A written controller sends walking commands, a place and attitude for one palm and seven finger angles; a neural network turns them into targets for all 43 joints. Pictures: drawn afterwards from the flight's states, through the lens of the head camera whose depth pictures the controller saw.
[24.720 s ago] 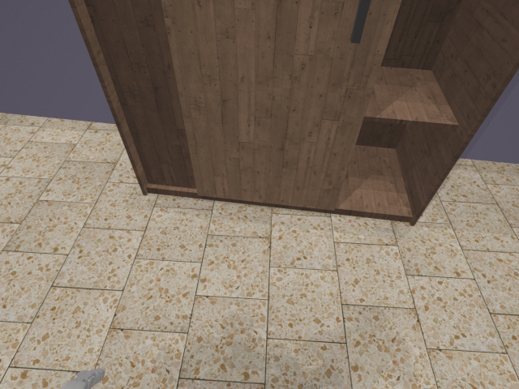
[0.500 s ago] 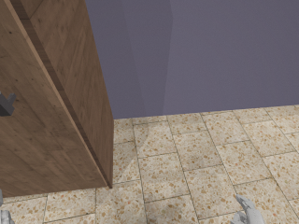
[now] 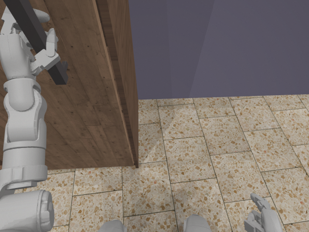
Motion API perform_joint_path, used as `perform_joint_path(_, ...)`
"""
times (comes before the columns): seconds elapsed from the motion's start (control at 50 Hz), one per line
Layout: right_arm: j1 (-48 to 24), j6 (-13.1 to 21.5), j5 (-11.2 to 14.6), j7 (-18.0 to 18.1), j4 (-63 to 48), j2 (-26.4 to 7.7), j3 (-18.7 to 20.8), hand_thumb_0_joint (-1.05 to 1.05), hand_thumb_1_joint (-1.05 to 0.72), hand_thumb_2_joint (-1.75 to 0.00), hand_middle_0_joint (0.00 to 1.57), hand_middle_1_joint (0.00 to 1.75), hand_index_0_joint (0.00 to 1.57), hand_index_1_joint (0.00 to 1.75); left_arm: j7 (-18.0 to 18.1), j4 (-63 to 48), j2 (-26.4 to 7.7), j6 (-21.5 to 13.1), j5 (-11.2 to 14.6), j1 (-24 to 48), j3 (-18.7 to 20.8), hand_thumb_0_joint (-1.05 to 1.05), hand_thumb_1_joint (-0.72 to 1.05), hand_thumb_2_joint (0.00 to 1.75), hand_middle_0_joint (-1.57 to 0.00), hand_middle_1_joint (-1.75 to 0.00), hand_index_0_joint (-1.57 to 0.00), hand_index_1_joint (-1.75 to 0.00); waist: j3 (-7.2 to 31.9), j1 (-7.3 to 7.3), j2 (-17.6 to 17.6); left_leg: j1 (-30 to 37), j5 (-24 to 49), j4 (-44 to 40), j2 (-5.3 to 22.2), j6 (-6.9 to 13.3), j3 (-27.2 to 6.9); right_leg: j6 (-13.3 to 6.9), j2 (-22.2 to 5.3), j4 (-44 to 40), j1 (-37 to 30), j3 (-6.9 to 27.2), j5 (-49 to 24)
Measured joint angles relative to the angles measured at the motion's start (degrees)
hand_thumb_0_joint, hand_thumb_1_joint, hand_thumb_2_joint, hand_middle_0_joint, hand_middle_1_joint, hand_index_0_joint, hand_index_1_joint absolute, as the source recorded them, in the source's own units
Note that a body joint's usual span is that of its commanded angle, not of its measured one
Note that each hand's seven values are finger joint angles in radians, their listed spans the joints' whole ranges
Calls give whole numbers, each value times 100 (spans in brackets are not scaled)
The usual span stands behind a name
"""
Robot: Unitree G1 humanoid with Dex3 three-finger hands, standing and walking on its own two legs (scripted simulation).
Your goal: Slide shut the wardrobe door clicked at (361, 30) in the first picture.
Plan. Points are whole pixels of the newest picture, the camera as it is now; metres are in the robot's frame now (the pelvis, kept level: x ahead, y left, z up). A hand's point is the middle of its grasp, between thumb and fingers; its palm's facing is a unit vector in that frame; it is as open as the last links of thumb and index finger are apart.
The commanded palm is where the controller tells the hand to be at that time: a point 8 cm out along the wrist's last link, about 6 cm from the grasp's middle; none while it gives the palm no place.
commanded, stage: stop walking and hold the door there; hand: left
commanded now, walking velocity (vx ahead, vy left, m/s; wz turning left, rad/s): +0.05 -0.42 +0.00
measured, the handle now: (35, 20) +0.46 +0.24 +0.26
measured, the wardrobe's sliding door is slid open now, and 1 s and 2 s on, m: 0.01 0.01 0.01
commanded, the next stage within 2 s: loosen the grip on the handle in 0.72 s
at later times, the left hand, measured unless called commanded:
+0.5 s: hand (53, 51) +0.42 +0.21 +0.22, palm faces +0.22 -0.97 -0.07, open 5.9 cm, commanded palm +0.39 +0.24 +0.20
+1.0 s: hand (42, 49) +0.41 +0.22 +0.23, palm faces +0.22 -0.98 -0.01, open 7.8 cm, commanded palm +0.38 +0.26 +0.22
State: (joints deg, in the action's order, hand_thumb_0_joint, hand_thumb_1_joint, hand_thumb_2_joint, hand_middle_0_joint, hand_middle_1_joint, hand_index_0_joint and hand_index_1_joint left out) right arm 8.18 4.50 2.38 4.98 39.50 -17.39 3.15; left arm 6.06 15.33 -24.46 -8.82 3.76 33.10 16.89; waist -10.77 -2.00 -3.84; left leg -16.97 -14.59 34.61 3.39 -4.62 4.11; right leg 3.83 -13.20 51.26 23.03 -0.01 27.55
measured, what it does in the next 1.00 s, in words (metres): steps on the spot: right foot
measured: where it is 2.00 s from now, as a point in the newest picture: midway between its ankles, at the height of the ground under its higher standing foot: outside the picture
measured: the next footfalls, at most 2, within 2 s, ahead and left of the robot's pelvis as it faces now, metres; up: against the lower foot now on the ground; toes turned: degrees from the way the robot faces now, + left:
right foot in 0.14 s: +0.06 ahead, -0.05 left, +0.00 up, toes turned -3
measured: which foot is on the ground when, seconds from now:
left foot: down 0.00-1.00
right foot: up 0.00-0.12, down 0.14-1.00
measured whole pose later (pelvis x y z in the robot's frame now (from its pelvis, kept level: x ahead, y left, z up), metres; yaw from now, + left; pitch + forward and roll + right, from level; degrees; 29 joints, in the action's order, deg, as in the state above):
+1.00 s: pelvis -0.01 +0.04 +0.02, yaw +0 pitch +0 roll +0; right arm 11.5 7.2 2.0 2.7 39.9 -13.1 -0.6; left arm 3.3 29.1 -14.6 -2.9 6.7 36.1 14.0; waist 1.3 -0.3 1.0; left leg -14.3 -12.5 26.6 1.8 -0.6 3.7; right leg -2.5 0.5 27.2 16.2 -3.5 11.5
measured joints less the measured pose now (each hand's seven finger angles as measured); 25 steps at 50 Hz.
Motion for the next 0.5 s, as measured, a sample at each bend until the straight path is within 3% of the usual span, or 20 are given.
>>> perform_joint_path(0.06,-87,49,40,-94,-106,382,-160,1,-91,-90,20,30,20,30,87,-160,264,167,47,238,-203,-15,69,80,-47,-143,-29,-139,-139,145,44,-69,-52,41,42,140,-16,-140,695,266,155,-208,89)
perform_joint_path(0.12,-117,77,28,-210,-135,692,-420,1,-91,-90,20,30,20,30,153,-208,446,369,79,404,-346,-13,71,80,-47,-142,-25,-139,-153,252,35,-119,-26,60,-42,170,-17,-232,1171,-716,-177,-446,-483)
perform_joint_path(0.18,-281,3,-16,-256,-73,753,-620,1,-90,-90,20,30,20,30,188,-174,576,396,74,354,-349,-13,72,78,-47,-141,-24,-139,-278,258,516,-110,-99,181,132,191,-147,-783,1482,-1378,-529,-598,-969)
perform_joint_path(0.22,-302,-46,-21,-267,-14,800,-683,1,-90,-90,21,30,20,30,176,-148,624,431,94,278,-435,-12,71,76,-46,-141,-25,-139,-208,269,689,-166,-212,292,128,353,-234,-881,1531,-1637,-624,-642,-1133)
perform_joint_path(0.26,-274,-46,-22,-265,42,842,-739,1,-90,-90,21,30,21,30,141,-104,705,426,115,280,-565,-11,72,76,-46,-141,-26,-139,-123,304,625,-187,-613,557,-27,452,-338,-867,1471,-1793,-691,-641,-1196)
perform_joint_path(0.3,-215,-34,-62,-226,71,836,-805,1,-90,-90,21,30,21,30,92,-91,785,401,106,256,-686,-10,72,76,-46,-140,-27,-140,13,306,506,3,-583,219,-101,525,-332,-812,1417,-1889,-728,-651,-1218)
perform_joint_path(0.34,-178,-19,-105,-184,78,797,-795,1,-90,-90,21,30,21,30,68,-105,829,392,114,222,-805,-10,71,76,-46,-140,-28,-140,131,284,397,245,16,-280,-108,416,-294,-742,1375,-1835,-728,-657,-1164)
perform_joint_path(0.42,-112,-53,-135,-184,7,683,-674,1,-90,-90,21,30,21,30,95,-62,941,349,153,106,-971,-8,71,78,-46,-140,-29,-139,296,412,253,423,-126,-436,-118,355,-150,-528,1392,-2006,-856,-440,-1186)
perform_joint_path(0.5,-136,-58,-132,-165,-69,517,-591,1,-90,-90,21,30,21,30,133,-104,965,314,115,-77,-989,-8,71,77,-46,-140,-29,-140,396,384,366,484,-114,-543,-38,357,-158,-652,1494,-2401,-1043,-452,-1402)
